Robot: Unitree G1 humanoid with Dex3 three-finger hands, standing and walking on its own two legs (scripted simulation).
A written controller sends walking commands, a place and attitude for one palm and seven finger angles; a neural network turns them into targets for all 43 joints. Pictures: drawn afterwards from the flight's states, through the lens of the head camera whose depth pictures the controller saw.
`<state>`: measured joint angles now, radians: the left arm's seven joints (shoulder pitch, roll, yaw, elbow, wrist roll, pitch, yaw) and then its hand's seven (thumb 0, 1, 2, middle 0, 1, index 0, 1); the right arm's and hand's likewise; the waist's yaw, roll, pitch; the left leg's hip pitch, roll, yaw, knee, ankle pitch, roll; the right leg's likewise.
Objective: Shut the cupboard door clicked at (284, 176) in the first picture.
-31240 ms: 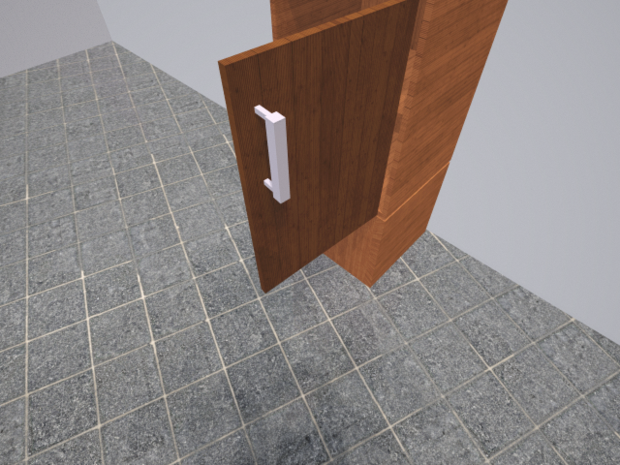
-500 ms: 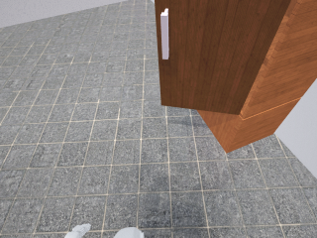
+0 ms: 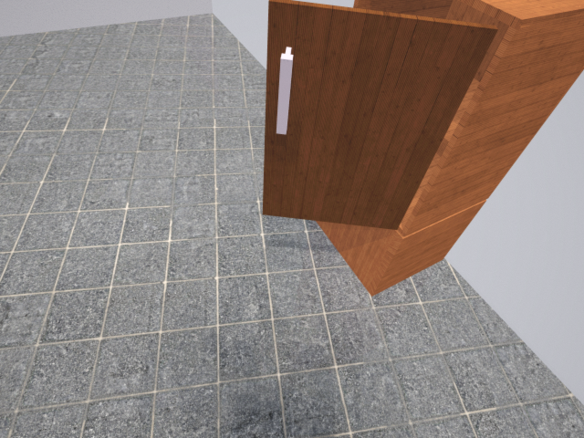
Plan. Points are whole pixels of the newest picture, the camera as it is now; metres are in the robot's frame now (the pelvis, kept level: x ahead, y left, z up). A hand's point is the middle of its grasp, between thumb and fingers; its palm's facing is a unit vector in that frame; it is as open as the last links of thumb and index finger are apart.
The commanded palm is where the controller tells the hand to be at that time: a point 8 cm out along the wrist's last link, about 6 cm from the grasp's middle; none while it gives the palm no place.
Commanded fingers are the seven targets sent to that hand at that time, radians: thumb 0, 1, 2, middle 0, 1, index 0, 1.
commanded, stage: take the last steps up to it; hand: left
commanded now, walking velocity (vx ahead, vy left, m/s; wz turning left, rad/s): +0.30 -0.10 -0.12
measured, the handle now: (284, 92) +0.75 +0.06 +0.08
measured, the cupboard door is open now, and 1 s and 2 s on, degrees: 56 56 56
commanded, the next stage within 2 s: come to a stop and stand still in 0.76 s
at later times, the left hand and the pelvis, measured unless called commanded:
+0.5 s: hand out of the picture +0.14 +0.11 -0.17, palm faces +0.02 -0.98 -0.21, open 7.2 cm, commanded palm none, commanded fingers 0.00 0.90 0.90 -0.20 -0.30 -0.20 -0.30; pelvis +0.11 -0.08 +0.00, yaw +0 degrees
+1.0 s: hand (226, 339) +0.31 +0.13 -0.18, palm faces +0.03 -0.98 -0.19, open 7.3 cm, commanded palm none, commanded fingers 0.00 0.90 0.90 -0.20 -0.30 -0.20 -0.30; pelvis +0.27 -0.06 -0.01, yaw +0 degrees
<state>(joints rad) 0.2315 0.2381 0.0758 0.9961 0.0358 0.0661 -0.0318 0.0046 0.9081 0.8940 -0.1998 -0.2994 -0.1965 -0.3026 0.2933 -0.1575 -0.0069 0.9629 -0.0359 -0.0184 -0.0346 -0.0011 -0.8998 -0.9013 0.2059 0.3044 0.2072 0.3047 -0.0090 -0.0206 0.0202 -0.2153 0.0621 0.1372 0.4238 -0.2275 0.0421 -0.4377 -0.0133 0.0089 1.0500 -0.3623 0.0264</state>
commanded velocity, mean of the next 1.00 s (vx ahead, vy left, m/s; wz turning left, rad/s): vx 0.16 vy -0.05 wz -0.01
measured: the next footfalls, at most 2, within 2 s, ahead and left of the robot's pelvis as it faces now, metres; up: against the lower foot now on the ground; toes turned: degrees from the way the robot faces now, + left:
right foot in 0.28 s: +0.10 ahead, -0.17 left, +0.00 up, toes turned -7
left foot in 0.72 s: +0.32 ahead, +0.03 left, +0.00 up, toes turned +7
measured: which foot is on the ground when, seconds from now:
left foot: down 0.00-0.28, up 0.30-0.70, down 0.72-1.00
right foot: up 0.00-0.26, down 0.28-0.72, up 0.74-1.00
